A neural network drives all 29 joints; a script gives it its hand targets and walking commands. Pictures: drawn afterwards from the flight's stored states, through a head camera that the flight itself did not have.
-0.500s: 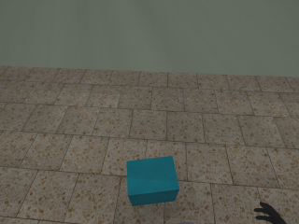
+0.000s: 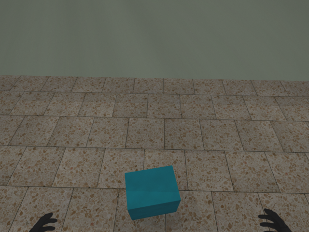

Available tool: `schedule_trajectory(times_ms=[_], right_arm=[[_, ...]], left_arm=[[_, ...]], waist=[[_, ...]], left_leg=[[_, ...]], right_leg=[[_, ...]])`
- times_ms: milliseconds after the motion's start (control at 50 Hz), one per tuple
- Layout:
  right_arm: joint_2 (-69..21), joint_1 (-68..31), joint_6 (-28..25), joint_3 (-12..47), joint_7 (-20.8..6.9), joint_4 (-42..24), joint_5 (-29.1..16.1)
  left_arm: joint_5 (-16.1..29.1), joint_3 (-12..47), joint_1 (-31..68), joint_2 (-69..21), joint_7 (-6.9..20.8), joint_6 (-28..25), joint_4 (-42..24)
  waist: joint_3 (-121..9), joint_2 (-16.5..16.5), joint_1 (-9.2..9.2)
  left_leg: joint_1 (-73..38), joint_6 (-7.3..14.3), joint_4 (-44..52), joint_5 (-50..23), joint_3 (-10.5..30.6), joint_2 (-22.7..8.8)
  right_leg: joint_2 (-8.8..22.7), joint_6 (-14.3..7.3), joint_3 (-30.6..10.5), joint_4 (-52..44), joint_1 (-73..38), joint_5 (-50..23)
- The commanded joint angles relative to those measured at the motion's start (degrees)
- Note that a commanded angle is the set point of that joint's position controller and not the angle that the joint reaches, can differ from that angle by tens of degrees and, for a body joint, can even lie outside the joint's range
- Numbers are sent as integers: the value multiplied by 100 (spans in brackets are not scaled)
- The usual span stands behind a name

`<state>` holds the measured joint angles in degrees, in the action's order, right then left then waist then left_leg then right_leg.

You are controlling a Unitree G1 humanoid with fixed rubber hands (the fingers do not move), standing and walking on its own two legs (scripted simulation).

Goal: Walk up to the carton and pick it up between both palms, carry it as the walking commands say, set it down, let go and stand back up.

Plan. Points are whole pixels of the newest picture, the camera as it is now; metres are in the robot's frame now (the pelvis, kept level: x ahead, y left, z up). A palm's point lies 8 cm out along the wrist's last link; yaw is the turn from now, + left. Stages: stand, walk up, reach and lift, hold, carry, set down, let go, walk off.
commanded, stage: walk up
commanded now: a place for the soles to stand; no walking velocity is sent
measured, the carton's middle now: (151, 193) +0.40 +0.02 -0.65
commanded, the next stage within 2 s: reach and lift in 1.18 s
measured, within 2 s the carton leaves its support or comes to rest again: neither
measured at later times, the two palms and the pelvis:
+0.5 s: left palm out of the picture +0.11 +0.29 -0.09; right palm out of the picture +0.13 -0.33 -0.09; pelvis +0.01 -0.03 +0.01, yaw +4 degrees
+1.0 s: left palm out of the picture +0.08 +0.28 -0.09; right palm (291, 230) +0.14 -0.35 -0.10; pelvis +0.01 -0.05 +0.01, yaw +7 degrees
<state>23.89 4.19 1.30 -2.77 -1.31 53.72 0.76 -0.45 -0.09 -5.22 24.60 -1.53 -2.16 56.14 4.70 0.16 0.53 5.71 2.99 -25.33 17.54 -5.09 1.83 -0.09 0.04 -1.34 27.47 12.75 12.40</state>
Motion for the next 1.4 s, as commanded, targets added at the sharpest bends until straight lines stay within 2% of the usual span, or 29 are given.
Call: schedule_trajectory(times_ms=[0, 120, 140, 180, 240, 360, 800, 1160, 1180, 1200, 1240, 1260, 1280, 1320, 1380], right_arm=[[1005, -220, -30, -203, 19, -238, 5], [1010, -325, -15, -190, 6, -189, 23], [958, -172, -161, -146, 62, -97, -65], [1069, -278, -253, -154, 107, -43, -44], [1015, -220, -302, -117, 140, 58, -40], [933, -159, -334, -68, 171, 172, -19], [929, 15, -327, 10, 255, 250, 15], [986, 219, -311, 22, 270, 165, 25], [317, -920, 117, -616, 9, -1845, 241], [377, -537, 505, -510, -60, -2209, 270], [440, -210, 1068, -559, -99, -2349, 325], [439, -180, 1214, -596, -119, -2527, 261], [359, 56, 1324, -667, -108, -2385, 253], [278, 192, 1409, -669, -93, -2417, 327], [263, -212, 1343, -660, -120, -2802, 348]], left_arm=[[0, -208, 37, 1045, -38, -27, -138], [-23, -217, 96, 1055, -31, -25, -56], [-72, -225, 486, 889, 101, 82, -140], [-51, -218, 503, 828, 171, 142, -60], [-42, -245, 502, 838, 205, 155, 57], [-41, -286, 598, 825, 218, 143, 147], [-32, -446, 595, 838, 216, 149, 127], [-49, -533, 562, 897, 239, 202, -55], [-193, -665, 1202, 210, 527, 499, -2066], [-312, -747, 1029, 403, 590, 815, -2089], [-353, -1066, 490, 594, 637, 1240, -2355], [-277, -1109, 452, 651, 654, 1368, -2559], [-236, -1089, 275, 646, 623, 1477, -2625], [-305, -1149, 58, 494, 590, 1596, -2682], [-254, -1197, 143, 224, 607, 1567, -2805]], waist=[[-631, -205, -46], [-570, -98, -58], [-588, 255, 9], [-487, -13, -67], [-578, -86, -73], [-650, -40, -70], [-616, 25, -104], [-496, 5, -135], [15, -55, -119], [137, -2, -114], [24, -183, -70], [-270, -178, -95], [-410, -128, -53], [-535, -35, -129], [-768, 56, -267]], left_leg=[[-47, -29, 512, -1603, 701, -899], [-53, 22, 601, -1238, 711, -879], [-61, 32, 863, -1416, 1107, -1111], [-195, 58, 897, -1622, 1115, -1163], [-157, -18, 880, -1750, 1015, -1037], [-109, -70, 892, -1600, 1003, -929], [238, -80, 667, -1515, 1101, -816], [563, -48, 446, -1422, 1214, -709], [1648, -482, -23, -342, 360, 215], [1783, -346, 9, -138, 240, 162], [2146, -230, 125, 14, 346, -24], [2225, -246, 163, 65, 365, -40], [2157, -273, 106, 4, 373, -19], [2047, -327, -129, -205, 392, 8], [2228, -363, -542, -434, 477, -55]], right_leg=[[564, -362, -353, -88, -340, -1714], [584, -356, -428, -201, -322, -1590], [514, -349, -378, -284, -314, -1223], [515, -306, -350, -502, -269, -1048], [590, -318, -389, -690, -581, -1223], [701, -321, -389, -937, -792, -1208], [794, -317, -216, -1117, -1057, -1052], [839, -385, -67, -1047, -1046, -406], [101, -116, 127, -560, -433, -156], [89, -69, 296, -504, -561, 47], [-52, 6, 283, -83, -989, -47], [-54, 52, 255, 1, -1168, -93], [-27, 90, 207, 84, -1205, -250], [28, 74, 56, 213, -1065, -457], [60, 47, -134, 526, -766, -574]])
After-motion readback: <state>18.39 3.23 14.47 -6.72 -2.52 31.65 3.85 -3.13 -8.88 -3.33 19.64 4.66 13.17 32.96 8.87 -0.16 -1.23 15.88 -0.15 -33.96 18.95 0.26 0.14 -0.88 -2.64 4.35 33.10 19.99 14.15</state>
